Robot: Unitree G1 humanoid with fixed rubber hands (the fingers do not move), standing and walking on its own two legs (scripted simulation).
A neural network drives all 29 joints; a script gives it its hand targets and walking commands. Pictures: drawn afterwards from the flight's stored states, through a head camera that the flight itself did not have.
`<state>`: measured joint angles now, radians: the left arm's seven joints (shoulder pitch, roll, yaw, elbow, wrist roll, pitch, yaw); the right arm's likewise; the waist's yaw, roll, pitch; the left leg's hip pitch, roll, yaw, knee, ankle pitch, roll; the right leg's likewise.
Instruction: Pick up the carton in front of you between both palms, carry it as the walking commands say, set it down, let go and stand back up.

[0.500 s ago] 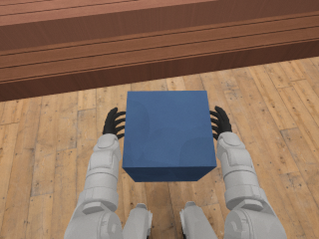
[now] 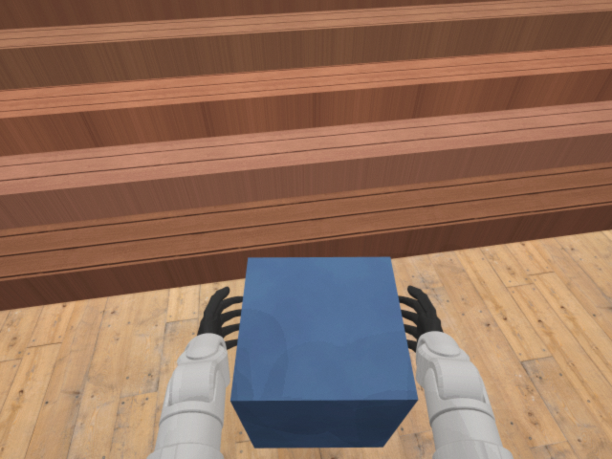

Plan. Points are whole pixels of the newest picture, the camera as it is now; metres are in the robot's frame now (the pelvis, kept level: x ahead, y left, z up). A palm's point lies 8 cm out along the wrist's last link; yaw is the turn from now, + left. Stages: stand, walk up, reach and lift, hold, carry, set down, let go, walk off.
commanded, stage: reach and lift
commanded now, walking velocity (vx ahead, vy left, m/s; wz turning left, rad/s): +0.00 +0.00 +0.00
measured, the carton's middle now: (319, 357) +0.30 +0.00 -0.06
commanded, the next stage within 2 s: hold in 1.06 s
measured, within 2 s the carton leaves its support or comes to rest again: neither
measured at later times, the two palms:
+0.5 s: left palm (206, 337) +0.28 +0.15 +0.04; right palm (433, 335) +0.28 -0.15 +0.03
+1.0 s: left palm (204, 330) +0.29 +0.15 +0.05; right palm (434, 329) +0.29 -0.15 +0.05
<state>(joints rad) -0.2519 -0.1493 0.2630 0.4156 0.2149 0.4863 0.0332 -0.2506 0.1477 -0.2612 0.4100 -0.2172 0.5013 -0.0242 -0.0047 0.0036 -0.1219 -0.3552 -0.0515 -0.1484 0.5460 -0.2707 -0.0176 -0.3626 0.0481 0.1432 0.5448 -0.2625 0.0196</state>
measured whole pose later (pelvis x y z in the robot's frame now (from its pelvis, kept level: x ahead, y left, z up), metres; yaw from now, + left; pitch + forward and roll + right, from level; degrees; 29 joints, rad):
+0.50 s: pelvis -0.02 +0.00 +0.01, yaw +0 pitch -4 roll +0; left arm -0.33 -0.17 0.32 0.39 0.30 0.61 -0.01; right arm -0.33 0.17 -0.30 0.38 -0.30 0.63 0.01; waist 0.00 0.00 0.00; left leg -0.17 -0.04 -0.14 0.46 -0.22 -0.02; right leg -0.18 0.04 0.14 0.46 -0.21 0.02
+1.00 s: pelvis +0.00 +0.00 +0.01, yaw +0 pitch -5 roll +0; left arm -0.25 -0.15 0.23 0.29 0.27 0.68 0.00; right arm -0.24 0.15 -0.22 0.28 -0.27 0.69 0.00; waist 0.00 0.00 -0.01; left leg -0.08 -0.03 -0.14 0.37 -0.21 -0.01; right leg -0.08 0.03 0.14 0.37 -0.20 0.01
